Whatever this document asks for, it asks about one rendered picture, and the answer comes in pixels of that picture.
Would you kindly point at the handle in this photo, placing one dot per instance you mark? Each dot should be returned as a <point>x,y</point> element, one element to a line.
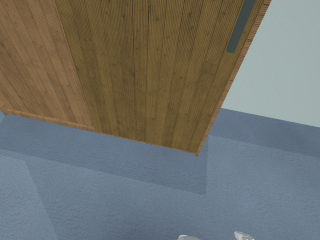
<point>240,25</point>

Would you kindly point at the wardrobe door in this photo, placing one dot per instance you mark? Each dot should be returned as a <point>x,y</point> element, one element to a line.
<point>37,71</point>
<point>153,70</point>

